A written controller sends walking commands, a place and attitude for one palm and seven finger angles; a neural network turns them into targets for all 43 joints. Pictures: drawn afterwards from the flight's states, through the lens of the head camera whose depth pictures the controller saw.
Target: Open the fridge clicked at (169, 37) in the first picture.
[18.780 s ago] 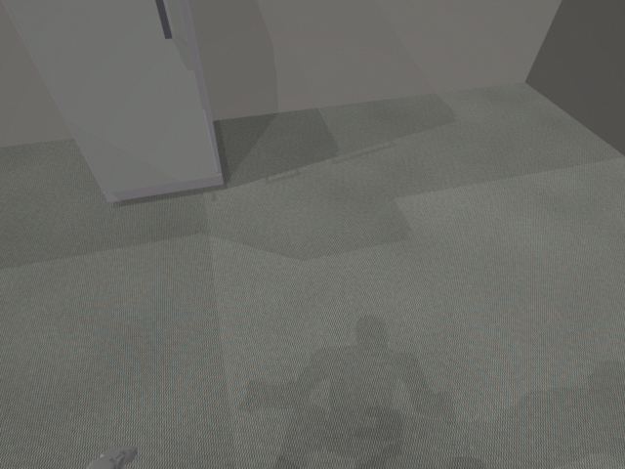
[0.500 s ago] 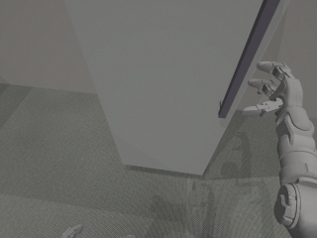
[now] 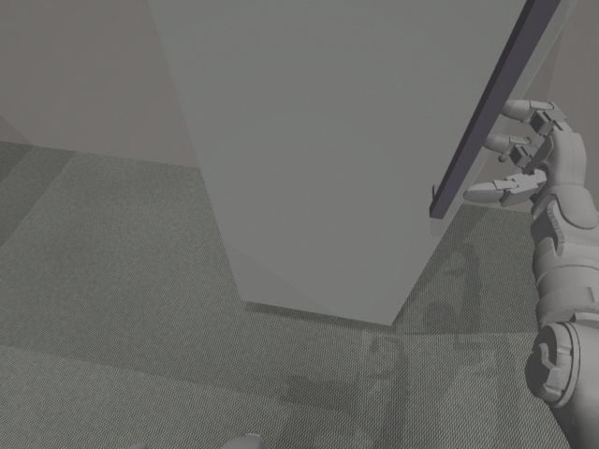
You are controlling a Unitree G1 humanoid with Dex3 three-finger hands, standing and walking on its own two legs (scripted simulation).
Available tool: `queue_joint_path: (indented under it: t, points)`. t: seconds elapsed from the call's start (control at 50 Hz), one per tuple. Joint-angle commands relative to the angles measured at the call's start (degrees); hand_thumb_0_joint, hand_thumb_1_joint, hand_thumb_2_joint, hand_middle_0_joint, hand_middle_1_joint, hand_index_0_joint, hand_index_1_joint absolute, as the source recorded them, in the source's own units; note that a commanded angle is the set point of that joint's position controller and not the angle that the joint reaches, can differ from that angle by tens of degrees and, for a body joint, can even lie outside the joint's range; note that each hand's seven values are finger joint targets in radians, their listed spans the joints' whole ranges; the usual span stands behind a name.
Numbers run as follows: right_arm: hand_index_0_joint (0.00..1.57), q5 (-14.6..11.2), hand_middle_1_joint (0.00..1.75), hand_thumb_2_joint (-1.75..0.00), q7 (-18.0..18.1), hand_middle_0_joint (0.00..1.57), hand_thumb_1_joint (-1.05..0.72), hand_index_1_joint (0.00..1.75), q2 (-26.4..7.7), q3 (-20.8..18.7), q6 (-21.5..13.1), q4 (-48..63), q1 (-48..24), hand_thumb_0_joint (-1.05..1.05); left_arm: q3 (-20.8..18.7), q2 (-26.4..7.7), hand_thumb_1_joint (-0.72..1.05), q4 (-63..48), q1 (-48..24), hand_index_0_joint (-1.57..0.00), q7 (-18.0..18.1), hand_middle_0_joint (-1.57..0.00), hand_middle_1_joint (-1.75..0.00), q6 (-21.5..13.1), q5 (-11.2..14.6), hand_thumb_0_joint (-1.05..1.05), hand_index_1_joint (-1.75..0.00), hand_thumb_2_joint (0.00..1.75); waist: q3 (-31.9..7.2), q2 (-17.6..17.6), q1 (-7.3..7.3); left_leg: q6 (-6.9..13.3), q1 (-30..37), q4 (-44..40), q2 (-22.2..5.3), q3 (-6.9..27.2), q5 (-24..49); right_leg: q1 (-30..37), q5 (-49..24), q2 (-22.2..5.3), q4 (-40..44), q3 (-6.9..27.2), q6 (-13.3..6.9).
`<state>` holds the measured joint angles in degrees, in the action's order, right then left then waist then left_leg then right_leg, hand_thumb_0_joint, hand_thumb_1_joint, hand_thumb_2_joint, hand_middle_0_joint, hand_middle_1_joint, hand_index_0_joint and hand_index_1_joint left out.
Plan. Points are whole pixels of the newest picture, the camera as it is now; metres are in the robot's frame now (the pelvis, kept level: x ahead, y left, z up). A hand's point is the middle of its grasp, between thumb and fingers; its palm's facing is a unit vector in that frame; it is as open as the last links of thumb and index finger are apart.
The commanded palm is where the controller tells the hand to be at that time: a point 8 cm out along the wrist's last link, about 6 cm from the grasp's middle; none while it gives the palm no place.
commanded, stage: feel for the door with the fingertips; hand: right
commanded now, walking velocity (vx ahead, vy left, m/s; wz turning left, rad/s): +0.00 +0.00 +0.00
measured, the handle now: (488, 94) +0.53 -0.15 +0.20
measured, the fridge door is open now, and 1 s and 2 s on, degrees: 0 0 0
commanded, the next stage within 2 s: slide the fingers in behind the handle in 0.14 s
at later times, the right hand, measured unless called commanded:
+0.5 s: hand (503, 156) +0.48 -0.18 +0.14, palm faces +0.01 +1.00 +0.01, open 13.8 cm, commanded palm +0.46 -0.23 +0.14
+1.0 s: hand (482, 156) +0.49 -0.16 +0.14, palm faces +0.02 +1.00 +0.01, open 13.7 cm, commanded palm +0.46 -0.21 +0.14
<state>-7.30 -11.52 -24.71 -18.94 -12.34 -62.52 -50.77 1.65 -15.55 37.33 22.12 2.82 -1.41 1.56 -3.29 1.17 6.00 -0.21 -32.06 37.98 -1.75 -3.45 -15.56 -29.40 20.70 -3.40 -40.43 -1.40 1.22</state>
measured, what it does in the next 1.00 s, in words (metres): stands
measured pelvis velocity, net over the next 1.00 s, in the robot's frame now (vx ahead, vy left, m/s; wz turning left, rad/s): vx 0.01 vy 0.00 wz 0.00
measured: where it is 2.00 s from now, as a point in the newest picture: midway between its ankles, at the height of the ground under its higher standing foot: outside the picture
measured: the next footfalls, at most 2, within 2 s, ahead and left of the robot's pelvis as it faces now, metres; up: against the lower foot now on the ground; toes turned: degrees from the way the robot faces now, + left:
none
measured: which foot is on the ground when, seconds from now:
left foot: down 0.00-1.00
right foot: down 0.00-1.00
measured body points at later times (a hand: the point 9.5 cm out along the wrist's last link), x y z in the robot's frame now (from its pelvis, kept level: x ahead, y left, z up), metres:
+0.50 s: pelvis +0.00 -0.01 +0.00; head +0.06 -0.01 +0.44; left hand +0.02 +0.26 -0.12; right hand +0.48 -0.24 +0.15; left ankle +0.03 +0.12 -0.72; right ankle -0.01 -0.13 -0.72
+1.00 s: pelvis +0.01 +0.00 +0.00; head +0.07 +0.00 +0.45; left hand +0.07 +0.26 -0.12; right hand +0.48 -0.21 +0.14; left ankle +0.03 +0.12 -0.72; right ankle -0.01 -0.13 -0.72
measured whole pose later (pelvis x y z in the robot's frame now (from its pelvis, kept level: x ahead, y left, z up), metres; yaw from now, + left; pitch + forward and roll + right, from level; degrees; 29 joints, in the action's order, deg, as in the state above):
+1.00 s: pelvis +0.01 +0.00 +0.00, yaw +0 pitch +10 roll +1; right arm -6.7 -8.4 -20.1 -17.2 -12.9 -59.1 -49.6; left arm 1.4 -14.7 36.5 21.0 2.0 -1.7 0.9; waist -4.1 1.1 5.3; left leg -0.4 -32.4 38.4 -1.8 -3.3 -16.3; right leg -29.6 21.5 -3.3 -40.7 -1.4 1.1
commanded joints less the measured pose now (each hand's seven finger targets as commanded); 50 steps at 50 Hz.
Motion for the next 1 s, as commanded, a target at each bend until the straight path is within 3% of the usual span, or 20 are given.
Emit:
queue_joint_path:
  t: [0.0,0.04,0.06,0.1,0.16,0.22,0.24,0.3,0.38,0.42,0.5,0.54,0.6,0.66,0.74,0.8,0.86,0.9,0.94,0.98]
  points:
    - [0.3,-0.6,1.2,-0.3,-0.5,0.3,0.5,1.2,-14.1,-1.8,-5.3,13.3,-31.5,0.0,-3.6,-8.9,0.9,-4.5,4.8,-0.2,0.9,-0.2,-0.3,-2.0,0.1,0.0,-0.3,0.9,-21.5,0.0,1.44,1.0,13.8,-3.5,2.2,2.3,13.8,4.3,-11.1,3.1,4.6,0.7,-2.7]
    - [0.3,-1.1,1.2,-0.3,-0.6,0.3,0.5,1.2,-15.2,-3.2,-6.2,13.8,-31.2,0.0,-3.7,-8.9,0.9,-4.3,5.0,-0.2,0.8,-0.2,-0.3,-2.1,0.0,0.0,-0.3,0.9,-24.8,0.7,1.05,0.8,15.5,-2.9,2.3,2.7,16.9,5.0,-13.4,3.2,4.1,0.4,-2.7]
    - [0.3,-1.2,1.2,-0.3,-0.8,0.3,0.5,1.2,-15.7,-3.7,-6.3,12.8,-30.6,0.0,-3.6,-8.9,0.9,-4.2,5.0,-0.2,0.8,-0.2,-0.3,-2.1,0.0,0.0,-0.3,0.9,-24.5,1.7,0.67,0.9,15.7,-2.9,2.3,2.8,17.1,4.4,-13.3,3.3,4.0,0.2,-2.6]
    - [0.3,-1.5,1.2,-0.3,-1.1,0.3,0.5,1.2,-16.5,-3.7,-6.4,11.4,-31.5,0.0,-3.5,-9.2,0.9,-3.8,5.6,-0.2,0.9,-0.2,-0.3,-2.0,0.0,0.0,-0.3,0.9,-22.3,-1.3,1.74,0.6,15.8,-3.3,2.3,2.8,15.9,2.3,-11.7,3.2,4.0,0.4,-2.8]
    - [0.3,0.1,1.2,-0.3,-1.1,0.3,0.5,1.2,-17.1,-2.4,-5.8,9.0,-34.8,0.0,-3.3,-9.4,0.9,-3.3,5.4,-0.2,1.1,-0.2,-0.3,-2.0,0.2,0.0,-0.3,0.9,-18.8,2.3,2.94,0.5,11.8,-4.1,2.1,3.0,11.4,1.2,-7.7,3.2,4.4,0.5,-2.8]
    - [0.3,0.8,1.2,-0.3,-0.8,0.3,0.5,1.2,-18.9,-3.4,-6.2,9.6,-36.0,0.0,-3.5,-9.6,0.9,-3.3,6.4,-0.2,1.2,-0.2,-0.3,-2.1,0.0,0.0,-0.3,0.9,-22.0,2.8,2.99,0.6,11.2,-3.5,2.3,2.7,11.3,2.9,-9.0,3.1,4.1,1.2,-2.7]
    - [0.3,0.8,1.2,-0.3,-1.0,0.3,0.5,1.2,-15.9,-0.7,-5.9,9.2,-37.0,0.0,-3.4,-9.3,0.9,-3.2,6.1,-0.2,1.1,-0.2,-0.3,-2.2,0.0,0.0,-0.3,0.9,-21.2,5.3,3.75,0.6,9.5,-3.7,2.2,2.6,10.9,3.4,-8.8,3.2,4.0,1.1,-2.6]
    - [0.3,-0.5,1.2,-0.3,-1.1,0.3,0.5,1.2,-15.9,-2.4,-6.2,8.9,-33.2,0.0,-3.5,-9.5,0.9,-3.6,6.9,-0.2,0.8,-0.2,-0.3,-2.4,-0.3,0.0,-0.3,0.9,-23.2,2.5,2.59,0.9,10.9,-3.2,2.5,2.1,11.9,4.1,-10.5,3.0,3.7,1.4,-2.6]
    - [0.3,-1.2,1.2,-0.3,-1.4,0.3,0.5,1.2,-13.1,-1.0,-6.7,12.2,-32.9,0.0,-3.7,-9.2,0.9,-4.1,6.2,-0.2,0.3,-0.2,-0.3,-2.6,-0.3,0.0,-0.3,0.9,-24.4,5.1,1.79,1.1,10.1,-2.8,2.7,1.6,12.4,6.3,-11.7,2.8,4.0,1.4,-2.1]
    - [0.3,-1.6,1.2,-0.3,-1.1,0.3,0.5,1.2,-14.1,-2.9,-7.0,12.7,-29.7,0.0,-3.8,-9.3,0.9,-4.3,6.4,-0.2,0.1,-0.2,-0.3,-2.5,-0.3,0.0,-0.3,0.9,-25.0,3.6,0.84,1.2,11.0,-2.4,2.9,1.3,14.0,6.9,-13.8,2.6,3.8,1.4,-2.1]
    - [0.3,-1.1,1.2,-0.3,-0.3,0.3,0.5,1.2,-10.9,-0.1,-5.8,12.4,-29.2,0.0,-3.7,-9.1,0.9,-4.7,5.7,-0.2,0.1,-0.2,-0.3,-2.2,-0.2,0.0,-0.3,0.9,-19.6,2.2,1.56,1.2,9.4,-3.0,2.8,0.9,11.0,4.6,-10.6,2.5,4.8,1.3,-2.3]
    - [0.3,-0.5,1.2,-0.3,0.5,0.3,0.5,1.2,-11.9,-1.2,-5.1,11.7,-27.7,0.0,-3.7,-9.2,0.9,-5.0,5.5,-0.2,0.0,-0.2,-0.3,-2.2,-0.2,0.0,-0.3,0.9,-19.1,1.4,0.81,1.1,9.5,-3.1,2.7,1.1,10.1,3.8,-9.5,2.5,5.1,1.3,-2.3]
    - [0.3,-0.9,1.2,-0.3,1.6,0.3,0.5,1.2,-11.6,-1.9,-5.0,13.5,-26.8,0.0,-3.8,-8.9,0.9,-5.5,5.3,-0.2,0.0,-0.2,-0.3,-2.2,-0.3,0.0,-0.3,0.9,-20.0,-0.3,0.32,1.3,11.0,-2.9,2.7,0.9,11.2,4.3,-10.8,2.5,5.1,1.2,-2.3]
    - [0.3,-0.5,1.2,-0.3,2.3,0.3,0.5,1.2,-10.2,-0.9,-5.8,16.8,-28.6,0.0,-3.9,-8.5,0.9,-5.4,5.0,-0.2,-0.2,-0.2,-0.3,-2.5,-0.4,0.0,-0.3,0.9,-22.6,2.4,0.05,1.4,11.1,-2.2,2.8,1.1,13.9,6.8,-13.9,2.6,4.7,1.2,-2.0]
    - [0.3,-0.6,1.2,-0.3,2.7,0.3,0.5,1.2,-4.9,3.1,-5.5,19.0,-27.3,0.0,-4.0,-8.0,0.9,-5.3,4.6,-0.2,-0.7,-0.2,-0.3,-2.6,-0.3,0.0,-0.3,0.9,-23.1,3.1,0.75,1.4,10.2,-1.9,3.0,0.5,16.2,9.6,-17.7,2.2,4.2,1.4,-1.7]
    - [0.3,-1.0,1.2,-0.3,3.1,0.3,0.5,1.2,-6.2,1.6,-4.0,16.0,-26.1,0.0,-4.0,-8.3,0.9,-4.8,4.6,-0.2,-0.4,-0.2,-0.3,-2.2,-0.2,0.0,-0.3,0.9,-20.0,-1.1,0.74,1.3,11.7,-2.7,2.9,0.6,15.2,6.6,-14.8,2.4,4.7,1.0,-2.1]
    - [0.3,-0.4,1.2,-0.3,3.9,0.3,0.5,1.2,-8.1,-0.1,-2.8,13.4,-27.2,0.0,-3.8,-8.4,0.9,-4.6,4.2,-0.2,-0.1,-0.2,-0.3,-2.0,-0.2,0.0,-0.3,0.9,-17.7,-2.0,0.74,1.0,11.6,-3.2,2.5,1.0,14.2,4.0,-12.0,2.8,5.1,0.6,-2.3]
    - [0.3,0.2,1.2,-0.3,4.5,0.3,0.5,1.2,-11.2,-2.4,-3.6,14.9,-26.7,0.0,-3.7,-8.4,0.9,-5.0,4.3,-0.2,0.0,-0.2,-0.3,-1.8,-0.5,0.0,-0.3,0.9,-20.0,-1.6,-0.31,1.1,14.2,-2.7,2.4,1.5,16.2,3.9,-13.7,3.0,4.8,0.4,-2.5]
    - [0.3,0.5,1.2,-0.3,4.2,0.3,0.5,1.2,-9.1,-0.7,-4.1,15.3,-26.1,0.0,-3.6,-7.7,0.9,-5.2,3.8,-0.2,-0.2,-0.2,-0.3,-1.8,-0.4,0.0,-0.3,0.9,-21.3,0.8,-0.2,1.1,14.3,-2.3,2.3,1.6,18.2,4.8,-15.2,3.2,4.5,0.0,-2.4]
    - [0.3,0.2,1.2,-0.3,3.6,0.3,0.5,1.2,-8.2,-0.3,-4.2,15.3,-25.0,0.0,-3.8,-7.7,0.9,-5.3,3.9,-0.2,-0.3,-0.2,-0.3,-1.6,-0.4,0.0,-0.3,0.9,-21.7,0.4,-0.32,1.2,14.7,-2.2,2.4,1.6,19.4,5.0,-16.0,3.2,4.2,-0.1,-2.3]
